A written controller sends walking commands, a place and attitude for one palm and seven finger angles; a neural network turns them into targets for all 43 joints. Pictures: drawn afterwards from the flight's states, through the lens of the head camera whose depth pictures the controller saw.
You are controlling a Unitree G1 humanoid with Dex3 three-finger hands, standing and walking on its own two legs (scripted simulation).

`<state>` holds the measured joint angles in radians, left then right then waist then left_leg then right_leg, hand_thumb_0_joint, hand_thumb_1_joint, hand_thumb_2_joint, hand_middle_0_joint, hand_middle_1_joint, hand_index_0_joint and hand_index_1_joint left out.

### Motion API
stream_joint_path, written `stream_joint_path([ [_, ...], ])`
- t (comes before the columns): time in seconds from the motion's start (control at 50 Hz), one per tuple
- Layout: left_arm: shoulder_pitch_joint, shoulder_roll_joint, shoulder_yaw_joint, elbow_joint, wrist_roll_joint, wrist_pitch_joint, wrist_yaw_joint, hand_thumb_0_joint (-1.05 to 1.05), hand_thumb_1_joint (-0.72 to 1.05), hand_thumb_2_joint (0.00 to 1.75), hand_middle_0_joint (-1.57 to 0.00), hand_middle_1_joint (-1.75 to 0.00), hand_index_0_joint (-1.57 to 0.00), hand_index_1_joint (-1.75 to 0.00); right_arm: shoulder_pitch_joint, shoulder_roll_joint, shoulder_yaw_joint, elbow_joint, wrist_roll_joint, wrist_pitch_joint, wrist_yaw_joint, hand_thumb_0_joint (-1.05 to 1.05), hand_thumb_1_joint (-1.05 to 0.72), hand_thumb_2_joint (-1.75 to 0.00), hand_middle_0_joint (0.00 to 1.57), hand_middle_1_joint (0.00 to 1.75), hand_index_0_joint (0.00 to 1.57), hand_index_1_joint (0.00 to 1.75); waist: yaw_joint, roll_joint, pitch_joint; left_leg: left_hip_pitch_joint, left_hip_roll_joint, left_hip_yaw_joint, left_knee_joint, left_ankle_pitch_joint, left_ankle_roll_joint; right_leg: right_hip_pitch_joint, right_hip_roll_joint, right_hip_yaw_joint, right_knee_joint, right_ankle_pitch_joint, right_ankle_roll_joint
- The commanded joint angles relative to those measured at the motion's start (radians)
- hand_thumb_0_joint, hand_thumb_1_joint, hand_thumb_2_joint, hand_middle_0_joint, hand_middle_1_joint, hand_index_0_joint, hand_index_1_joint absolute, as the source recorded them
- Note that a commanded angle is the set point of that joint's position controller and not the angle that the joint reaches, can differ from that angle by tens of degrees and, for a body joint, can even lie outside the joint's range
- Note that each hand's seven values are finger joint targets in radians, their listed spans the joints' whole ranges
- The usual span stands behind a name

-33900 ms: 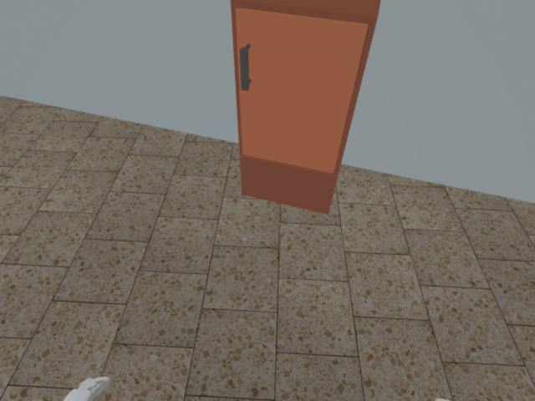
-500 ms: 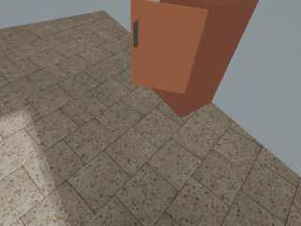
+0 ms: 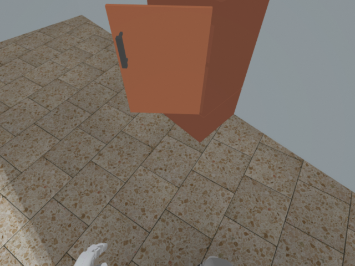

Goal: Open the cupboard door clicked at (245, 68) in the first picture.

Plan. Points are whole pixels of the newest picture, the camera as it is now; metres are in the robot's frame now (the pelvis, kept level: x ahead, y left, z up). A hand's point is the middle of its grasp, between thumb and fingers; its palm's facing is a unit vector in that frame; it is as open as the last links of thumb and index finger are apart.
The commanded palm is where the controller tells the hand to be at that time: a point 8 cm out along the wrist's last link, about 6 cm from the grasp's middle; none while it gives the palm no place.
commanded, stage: take the last steps up to it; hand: left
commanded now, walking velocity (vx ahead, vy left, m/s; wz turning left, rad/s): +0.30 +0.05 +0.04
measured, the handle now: (122, 50) +0.95 +0.23 -0.05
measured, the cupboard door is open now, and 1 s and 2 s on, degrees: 44 44 44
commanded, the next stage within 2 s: come to a stop and stand still in 0.86 s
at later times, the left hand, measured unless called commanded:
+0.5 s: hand out of the picture +0.12 +0.22 -0.19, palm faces +0.13 -0.98 -0.15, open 7.3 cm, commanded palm none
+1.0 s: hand (115, 165) +0.44 +0.21 -0.16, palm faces -0.05 -0.98 -0.19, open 7.4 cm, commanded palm none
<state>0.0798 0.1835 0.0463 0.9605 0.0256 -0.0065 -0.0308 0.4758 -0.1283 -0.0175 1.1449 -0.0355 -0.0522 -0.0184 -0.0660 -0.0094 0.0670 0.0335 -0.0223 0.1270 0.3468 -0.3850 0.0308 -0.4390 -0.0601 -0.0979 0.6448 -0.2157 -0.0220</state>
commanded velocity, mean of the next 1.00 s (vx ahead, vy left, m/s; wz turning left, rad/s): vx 0.21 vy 0.03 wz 0.00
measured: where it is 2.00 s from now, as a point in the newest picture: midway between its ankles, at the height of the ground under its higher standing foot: (170, 237)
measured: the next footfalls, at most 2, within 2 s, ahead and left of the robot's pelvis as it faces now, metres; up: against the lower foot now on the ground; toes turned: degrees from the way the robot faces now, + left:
right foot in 0.02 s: +0.12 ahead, -0.11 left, +0.00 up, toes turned -6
left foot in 0.44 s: +0.30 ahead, +0.14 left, +0.00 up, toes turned +9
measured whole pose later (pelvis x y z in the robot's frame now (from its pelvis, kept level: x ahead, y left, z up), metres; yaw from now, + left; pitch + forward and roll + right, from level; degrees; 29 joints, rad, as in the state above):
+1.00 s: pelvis +0.32 +0.04 +0.00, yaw -1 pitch +0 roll +2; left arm 0.12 0.17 0.04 1.00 0.03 -0.03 -0.01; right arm 0.44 -0.11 -0.02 1.14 -0.03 -0.04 -0.02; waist -0.05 -0.02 0.05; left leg -0.12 0.01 0.18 0.50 -0.37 0.02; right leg -0.32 -0.05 -0.09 0.55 -0.23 -0.03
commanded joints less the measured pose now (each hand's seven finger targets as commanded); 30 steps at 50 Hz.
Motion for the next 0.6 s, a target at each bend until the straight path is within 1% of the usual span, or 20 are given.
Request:
stream_joint_path([
  [0.0, 0.392, 0.193, 0.057, 0.055, 0.004, -0.053, 0.023, 0.0, 0.9, 0.9, -0.2, -0.3, -0.2, -0.3, 0.014, -0.123, -0.026, -0.052, 0.032, -0.027, -0.003, 0.0, -0.9, -0.9, 0.2, 0.3, 0.2, 0.3, 0.209, -0.156, -0.227, -0.473, 0.077, -0.01, 0.528, 0.358, 0.012, 0.734, -0.226, 0.319, -0.161, 0.154, -0.13],
  [0.02, 0.454, 0.251, 0.065, 0.078, -0.013, -0.051, 0.029, 0.0, 0.9, 0.9, -0.2, -0.3, -0.2, -0.3, 0.01, -0.117, -0.026, -0.074, 0.036, -0.025, -0.006, 0.0, -0.9, -0.9, 0.2, 0.3, 0.2, 0.3, 0.202, -0.251, -0.27, -0.612, -0.005, -0.029, 0.83, -0.218, -0.017, 0.778, -0.429, 0.575, -0.287, 0.278, -0.237],
  [0.04, 0.393, 0.226, 0.059, 0.059, -0.021, -0.048, 0.037, 0.0, 0.9, 0.9, -0.2, -0.3, -0.2, -0.3, -0.052, -0.136, -0.034, -0.085, 0.032, -0.019, -0.003, 0.0, -0.9, -0.9, 0.2, 0.3, 0.2, 0.3, 0.193, -0.108, -0.178, -0.667, 0.058, -0.13, 0.913, -0.173, -0.01, 0.662, -0.415, 0.535, -0.336, 0.185, -0.25],
  [0.06, 0.323, 0.177, 0.049, 0.047, -0.019, -0.053, 0.042, 0.0, 0.9, 0.9, -0.2, -0.3, -0.2, -0.3, -0.132, -0.103, -0.036, -0.099, 0.03, -0.017, 0.0, 0.0, -0.9, -0.9, 0.2, 0.3, 0.2, 0.3, 0.17, -0.094, -0.1, -0.705, 0.088, -0.143, 0.918, -0.085, -0.018, 0.564, -0.366, 0.474, -0.346, 0.254, -0.213],
  [0.08, 0.263, 0.136, 0.037, 0.033, -0.021, -0.051, 0.045, 0.0, 0.9, 0.9, -0.2, -0.3, -0.2, -0.3, -0.155, -0.093, -0.038, -0.101, 0.026, -0.007, 0.002, 0.0, -0.9, -0.9, 0.2, 0.3, 0.2, 0.3, 0.135, -0.064, -0.041, -0.674, 0.121, -0.155, 0.884, -0.022, -0.025, 0.452, -0.334, 0.359, -0.36, 0.3, -0.183],
  [0.1, 0.227, 0.098, 0.023, 0.026, -0.02, -0.059, 0.045, 0.0, 0.9, 0.9, -0.2, -0.3, -0.2, -0.3, -0.139, -0.071, -0.033, -0.095, 0.02, 0.005, 0.005, 0.0, -0.9, -0.9, 0.2, 0.3, 0.2, 0.3, 0.101, -0.09, -0.014, -0.629, 0.138, -0.15, 0.838, 0.023, -0.035, 0.362, -0.296, 0.263, -0.387, 0.327, -0.154],
  [0.14, 0.208, 0.065, 0.015, 0.031, -0.013, -0.073, 0.043, 0.0, 0.9, 0.9, -0.2, -0.3, -0.2, -0.3, -0.089, -0.04, -0.029, -0.076, 0.015, 0.024, 0.014, 0.0, -0.9, -0.9, 0.2, 0.3, 0.2, 0.3, 0.061, -0.113, -0.028, -0.553, 0.139, -0.116, 0.736, 0.066, -0.054, 0.279, -0.249, 0.155, -0.421, 0.308, -0.133],
  [0.2, 0.224, 0.057, 0.026, 0.046, -0.005, -0.083, 0.042, 0.0, 0.9, 0.9, -0.2, -0.3, -0.2, -0.3, -0.126, -0.019, -0.035, -0.092, 0.012, 0.03, 0.027, 0.0, -0.9, -0.9, 0.2, 0.3, 0.2, 0.3, 0.054, -0.085, -0.024, -0.532, 0.134, -0.078, 0.571, 0.131, -0.068, 0.26, -0.227, 0.112, -0.443, 0.263, -0.142],
  [0.24, 0.233, 0.088, 0.026, 0.06, -0.006, -0.083, 0.037, 0.0, 0.9, 0.9, -0.2, -0.3, -0.2, -0.3, -0.191, -0.022, -0.034, -0.12, 0.014, 0.026, 0.037, 0.0, -0.9, -0.9, 0.2, 0.3, 0.2, 0.3, 0.072, -0.09, -0.017, -0.523, 0.12, -0.052, 0.453, 0.161, -0.07, 0.276, -0.22, 0.102, -0.438, 0.226, -0.141],
  [0.3, 0.254, 0.121, 0.029, 0.082, -0.002, -0.08, 0.034, 0.0, 0.9, 0.9, -0.2, -0.3, -0.2, -0.3, -0.278, -0.043, -0.039, -0.16, 0.013, 0.015, 0.048, 0.0, -0.9, -0.9, 0.2, 0.3, 0.2, 0.3, 0.09, -0.108, 0.011, -0.488, 0.099, -0.04, 0.345, 0.17, -0.061, 0.271, -0.239, 0.117, -0.429, 0.155, -0.134],
  [0.34, 0.252, 0.137, 0.031, 0.091, -0.001, -0.075, 0.032, 0.0, 0.9, 0.9, -0.2, -0.3, -0.2, -0.3, -0.304, -0.065, -0.042, -0.176, 0.011, 0.009, 0.05, 0.0, -0.9, -0.9, 0.2, 0.3, 0.2, 0.3, 0.082, -0.125, 0.029, -0.438, 0.084, -0.028, 0.278, 0.179, -0.054, 0.264, -0.241, 0.12, -0.408, 0.114, -0.119],
  [0.38, 0.246, 0.139, 0.032, 0.096, -0.002, -0.065, 0.032, 0.0, 0.9, 0.9, -0.2, -0.3, -0.2, -0.3, -0.255, -0.099, -0.049, -0.163, 0.008, 0.001, 0.046, 0.0, -0.9, -0.9, 0.2, 0.3, 0.2, 0.3, 0.043, -0.073, 0.026, -0.261, 0.053, 0.0, 0.186, 0.201, -0.047, 0.17, -0.216, 0.099, -0.329, 0.067, -0.093],
  [0.4, 0.233, 0.132, 0.029, 0.089, -0.003, -0.061, 0.03, 0.0, 0.9, 0.9, -0.2, -0.3, -0.2, -0.3, -0.155, -0.14, -0.056, -0.136, 0.005, -0.006, 0.038, 0.0, -0.9, -0.9, 0.2, 0.3, 0.2, 0.3, -0.008, 0.002, -0.009, -0.112, 0.052, -0.018, 0.142, 0.173, -0.033, 0.111, -0.17, 0.05, -0.172, 0.103, -0.072],
  [0.42, 0.257, 0.09, 0.022, 0.07, -0.009, -0.058, 0.025, 0.0, 0.9, 0.9, -0.2, -0.3, -0.2, -0.3, -0.025, -0.232, -0.078, -0.107, -0.007, -0.014, 0.027, 0.0, -0.9, -0.9, 0.2, 0.3, 0.2, 0.3, -0.048, 0.207, -0.107, 0.052, 0.229, -0.251, 0.078, 0.147, 0.034, -0.005, -0.058, -0.035, 0.103, -0.024, -0.023],
  [0.44, 0.251, 0.059, 0.009, 0.038, -0.015, -0.061, 0.023, 0.0, 0.9, 0.9, -0.2, -0.3, -0.2, -0.3, 0.071, -0.309, -0.092, -0.096, -0.007, -0.01, 0.014, 0.0, -0.9, -0.9, 0.2, 0.3, 0.2, 0.3, -0.066, 0.361, -0.168, 0.127, 0.423, -0.535, -0.052, 0.182, 0.143, -0.149, 0.051, -0.059, 0.416, -0.375, 0.01],
  [0.46, 0.201, 0.077, 0.009, 0.018, -0.011, -0.06, 0.027, 0.0, 0.9, 0.9, -0.2, -0.3, -0.2, -0.3, 0.047, -0.311, -0.085, -0.104, 0.001, 0.0, 0.004, 0.0, -0.9, -0.9, 0.2, 0.3, 0.2, 0.3, -0.056, 0.232, -0.145, 0.083, 0.465, -0.553, -0.077, 0.183, 0.195, -0.206, 0.012, 0.049, 0.565, -0.37, -0.008],
  [0.48, 0.175, 0.083, 0.011, 0.023, -0.01, -0.054, 0.029, 0.0, 0.9, 0.9, -0.2, -0.3, -0.2, -0.3, -0.026, -0.266, -0.071, -0.127, 0.003, -0.001, 0.003, 0.0, -0.9, -0.9, 0.2, 0.3, 0.2, 0.3, -0.027, 0.138, -0.103, -0.032, 0.436, -0.52, -0.101, 0.129, 0.184, -0.214, -0.024, 0.076, 0.635, -0.294, -0.015],
  [0.52, 0.201, 0.062, 0.016, 0.047, -0.001, -0.044, 0.02, 0.0, 0.9, 0.9, -0.2, -0.3, -0.2, -0.3, -0.148, -0.2, -0.048, -0.165, 0.008, -0.011, -0.002, 0.0, -0.9, -0.9, 0.2, 0.3, 0.2, 0.3, 0.033, 0.109, -0.026, -0.206, 0.376, -0.381, -0.152, 0.077, 0.137, -0.178, -0.065, 0.101, 0.626, -0.161, -0.003],
  [0.54, 0.227, 0.051, 0.015, 0.06, 0.003, -0.035, 0.015, 0.0, 0.9, 0.9, -0.2, -0.3, -0.2, -0.3, -0.164, -0.176, -0.039, -0.165, 0.009, -0.018, -0.004, 0.0, -0.9, -0.9, 0.2, 0.3, 0.2, 0.3, 0.053, 0.105, -0.015, -0.236, 0.334, -0.305, -0.166, 0.118, 0.11, -0.151, -0.066, 0.098, 0.591, -0.111, 0.005],
  [0.58, 0.255, 0.041, 0.014, 0.065, 0.002, -0.027, 0.014, 0.0, 0.9, 0.9, -0.2, -0.3, -0.2, -0.3, -0.156, -0.159, -0.032, -0.153, 0.013, -0.03, -0.007, 0.0, -0.9, -0.9, 0.2, 0.3, 0.2, 0.3, 0.071, 0.11, -0.043, -0.217, 0.3, -0.229, -0.164, 0.256, 0.102, -0.133, -0.058, 0.088, 0.542, -0.068, 0.016],
])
